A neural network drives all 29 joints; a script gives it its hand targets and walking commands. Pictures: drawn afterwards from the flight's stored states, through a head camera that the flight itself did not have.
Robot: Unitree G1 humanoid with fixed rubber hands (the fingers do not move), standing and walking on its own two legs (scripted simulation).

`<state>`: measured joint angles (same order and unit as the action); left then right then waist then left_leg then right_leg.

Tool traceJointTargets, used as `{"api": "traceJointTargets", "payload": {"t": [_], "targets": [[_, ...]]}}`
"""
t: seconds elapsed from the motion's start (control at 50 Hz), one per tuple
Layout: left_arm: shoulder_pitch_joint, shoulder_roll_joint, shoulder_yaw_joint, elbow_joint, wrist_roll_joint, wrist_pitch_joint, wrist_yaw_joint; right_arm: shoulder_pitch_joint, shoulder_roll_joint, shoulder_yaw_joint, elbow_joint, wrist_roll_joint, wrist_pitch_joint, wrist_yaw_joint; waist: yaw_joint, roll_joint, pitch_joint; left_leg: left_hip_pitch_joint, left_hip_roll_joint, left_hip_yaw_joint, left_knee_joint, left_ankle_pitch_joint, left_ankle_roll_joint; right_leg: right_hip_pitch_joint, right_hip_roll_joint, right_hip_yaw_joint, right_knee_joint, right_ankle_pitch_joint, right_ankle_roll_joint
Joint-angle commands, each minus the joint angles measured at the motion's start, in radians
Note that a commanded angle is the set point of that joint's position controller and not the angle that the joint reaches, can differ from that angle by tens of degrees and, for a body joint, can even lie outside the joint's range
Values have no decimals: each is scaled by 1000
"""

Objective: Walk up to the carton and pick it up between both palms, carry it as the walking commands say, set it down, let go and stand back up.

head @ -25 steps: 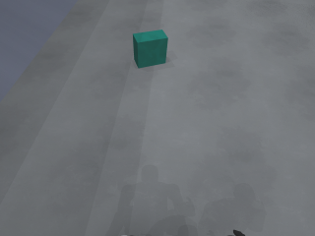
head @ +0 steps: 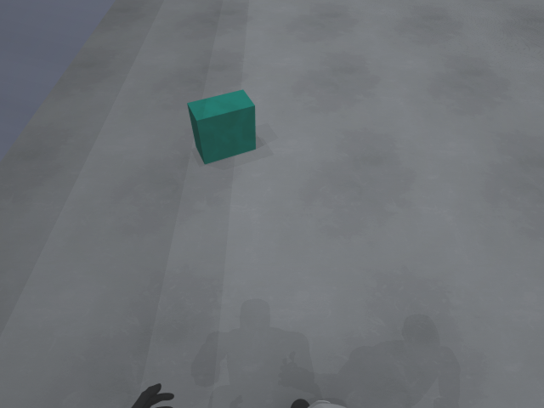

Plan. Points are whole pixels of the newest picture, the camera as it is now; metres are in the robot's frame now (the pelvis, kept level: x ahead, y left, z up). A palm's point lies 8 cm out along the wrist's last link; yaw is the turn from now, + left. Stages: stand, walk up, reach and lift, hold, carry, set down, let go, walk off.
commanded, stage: walk up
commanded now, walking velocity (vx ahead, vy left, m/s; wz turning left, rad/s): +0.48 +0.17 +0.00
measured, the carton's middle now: (223, 127) +1.47 +0.11 -0.61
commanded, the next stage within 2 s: none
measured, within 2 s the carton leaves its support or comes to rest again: neither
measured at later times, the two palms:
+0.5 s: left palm out of the picture +0.10 +0.23 -0.08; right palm (357, 285) +0.35 -0.19 -0.12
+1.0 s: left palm (108, 194) +0.60 +0.32 -0.10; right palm (335, 256) +0.39 -0.15 -0.08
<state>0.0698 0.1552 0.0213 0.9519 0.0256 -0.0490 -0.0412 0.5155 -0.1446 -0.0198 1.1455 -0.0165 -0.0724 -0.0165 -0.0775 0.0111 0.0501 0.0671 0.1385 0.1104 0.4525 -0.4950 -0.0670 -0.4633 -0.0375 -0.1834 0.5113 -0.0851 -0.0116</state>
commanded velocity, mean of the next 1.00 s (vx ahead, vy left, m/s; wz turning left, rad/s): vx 0.50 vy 0.06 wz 0.00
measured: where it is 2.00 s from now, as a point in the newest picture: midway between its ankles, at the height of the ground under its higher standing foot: (235, 227)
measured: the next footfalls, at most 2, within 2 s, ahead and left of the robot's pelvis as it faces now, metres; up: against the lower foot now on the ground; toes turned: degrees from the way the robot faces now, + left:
left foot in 0.60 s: +0.46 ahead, +0.20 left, +0.00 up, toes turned +8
right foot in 1.18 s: +0.78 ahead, -0.10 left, +0.00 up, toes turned -10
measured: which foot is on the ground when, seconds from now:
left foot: down 0.00-0.00, up 0.02-0.58, down 0.60-1.00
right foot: down 0.00-0.60, up 0.62-1.00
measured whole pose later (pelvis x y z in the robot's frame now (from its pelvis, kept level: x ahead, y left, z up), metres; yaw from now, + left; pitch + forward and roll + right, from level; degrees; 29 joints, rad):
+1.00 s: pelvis +0.49 +0.08 +0.04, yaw +1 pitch -1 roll -4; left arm 0.15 0.25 0.07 0.96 0.02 0.01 -0.06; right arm 0.48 -0.15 -0.02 1.11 -0.02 -0.08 0.01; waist -0.07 -0.01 0.03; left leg 0.02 0.11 0.11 0.24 -0.24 -0.02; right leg -0.62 -0.12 -0.08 0.92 0.01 0.05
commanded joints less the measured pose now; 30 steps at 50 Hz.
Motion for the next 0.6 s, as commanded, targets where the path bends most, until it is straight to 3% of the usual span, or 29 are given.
{"api": "traceJointTargets", "payload": {"t": [0.0, 0.02, 0.04, 0.08, 0.1, 0.12, 0.14, 0.16, 0.18, 0.22, 0.24, 0.28, 0.3, 0.32, 0.34, 0.36, 0.38, 0.4, 0.42, 0.44, 0.46, 0.48, 0.5, 0.52, 0.54, 0.56, 0.58], "targets": [[417, 324, 105, 78, -1, -21, 54, 13, -133, -33, -71, 18, 3, -2, 152, -75, -262, -701, -17, -187, 894, 106, 65, 718, -490, 681, -203, 88, -141], [345, 246, 91, 70, 0, -31, 50, 8, -111, -27, -39, 2, 2, 4, 122, 5, -194, -659, -1, -185, 819, 173, 61, 592, -413, 510, -195, 166, -92], [317, 187, 68, 69, -14, -44, 47, -43, -99, -37, -62, 6, 7, 14, 105, -24, -106, -639, 11, -156, 809, 202, 60, 456, -351, 395, -228, 220, -70], [295, 125, 41, 80, -20, -44, 42, -53, -65, -45, -87, 6, 33, 30, 70, -119, -47, -576, -6, -123, 746, 284, 58, 355, -286, 337, -268, 151, -31], [290, 123, 41, 87, -20, -43, 42, -88, -59, -42, -97, -1, 40, 34, 71, -135, -57, -617, -6, -116, 717, 300, 56, 390, -269, 293, -277, 102, -40], [284, 132, 37, 75, -25, -50, 39, -70, -60, -40, -90, -3, 50, 40, 58, -143, -30, -585, 9, -102, 707, 345, 51, 333, -267, 239, -281, 156, -33], [306, 132, 40, 74, -23, -53, 36, -80, -42, -41, -97, -8, 56, 49, 74, -173, -9, -605, 1, -84, 690, 360, 50, 354, -263, 229, -296, 163, -39], [338, 121, 35, 90, -22, -55, 41, -117, -47, -48, -108, -13, 62, 52, 78, -143, 39, -623, 0, -68, 681, 386, 48, 310, -264, 195, -302, 235, -35], [338, 125, 40, 84, -22, -53, 41, -139, -47, -49, -126, -16, 70, 59, 80, -158, 44, -636, 3, -64, 669, 414, 39, 312, -259, 189, -314, 167, -40], [347, 132, 50, 92, -14, -44, 39, -213, -75, -47, -147, -15, 82, 73, 87, -215, 80, -694, 12, -55, 644, 467, 42, 315, -245, 158, -343, 37, -16], [355, 137, 51, 89, -10, -42, 43, -249, -91, -42, -158, -16, 83, 78, 94, -198, 103, -696, 8, -41, 583, 477, 34, 280, -247, 174, -371, -56, -30], [415, 140, 49, 93, -12, -46, 44, -343, -95, -38, -199, -10, 76, 84, 119, -159, 135, -725, -4, -24, 493, 502, 24, 325, -260, 165, -386, 2, -34], [438, 136, 49, 109, -8, -47, 43, -364, -106, -35, -202, -7, 77, 87, 122, -179, 150, -733, 5, -23, 436, 513, 24, 352, -263, 154, -392, 48, -24], [489, 141, 47, 127, -3, -49, 51, -404, -92, -33, -213, -5, 74, 83, 144, -160, 170, -737, -1, -21, 382, 502, 12, 373, -265, 167, -390, 40, -33], [487, 135, 43, 137, -7, -48, 51, -429, -93, -28, -214, -1, 72, 84, 131, -165, 166, -722, -17, -16, 320, 509, 21, 379, -249, 146, -388, 56, -24], [509, 147, 50, 139, -3, -48, 56, -451, -89, -27, -225, 3, 72, 86, 148, -206, 171, -744, -16, -8, 288, 502, 25, 445, -263, 150, -383, 119, -31], [506, 149, 47, 138, -5, -48, 55, -462, -82, -23, -224, 7, 61, 85, 145, -196, 179, -738, -27, 11, 234, 502, 23, 455, -259, 125, -381, 170, -35], [523, 147, 54, 147, -6, -46, 61, -502, -74, -15, -235, 5, 57, 88, 157, -230, 165, -734, -37, 22, 183, 498, 33, 489, -256, 112, -362, 256, -36], [536, 162, 54, 158, -10, -43, 65, -500, -78, -17, -226, 0, 52, 84, 163, -183, 134, -742, -27, 12, 167, 472, 36, 549, -281, 120, -341, 306, -49], [566, 157, 53, 170, -12, -36, 67, -520, -78, -14, -231, -2, 51, 85, 179, -220, 109, -724, -30, 13, 143, 441, 44, 586, -282, 115, -315, 353, -50], [541, 175, 64, 161, -6, -32, 70, -538, -81, -15, -240, -3, 46, 83, 173, -258, 111, -691, -33, 23, 97, 399, 44, 569, -297, 100, -307, 316, -53], [528, 183, 62, 155, -8, -30, 72, -516, -84, -12, -226, -8, 41, 84, 168, -225, 77, -661, -36, 14, 70, 384, 56, 589, -307, 112, -277, 322, -59], [490, 208, 60, 149, -10, -29, 79, -475, -98, -18, -220, -8, 34, 79, 130, -191, 48, -541, -36, -12, 19, 359, 68, 522, -303, 103, -239, 333, -42], [503, 213, 58, 130, -10, -26, 75, -406, -131, -33, -193, -9, 31, 70, 111, -162, -12, -371, -70, 28, 6, 303, 79, 466, -264, 74, -129, 392, -31], [482, 177, 43, 133, -8, -28, 64, -206, -176, -46, -143, -11, 13, 54, 9, -110, -153, -108, -65, 21, -7, 297, 103, 368, -184, 24, 95, 249, -19], [497, 134, 35, 115, -13, -35, 55, -10, -297, -79, -98, -34, -4, 37, -73, 158, -315, 216, 175, -266, -43, 244, 151, 102, -74, -2, 416, -178, -15], [534, 91, 26, 83, -25, -36, 46, 81, -389, -104, -84, -32, -12, 25, -60, 309, -397, 317, 344, -620, -113, 323, 204, -52, 5, 132, 645, -468, 3]]}}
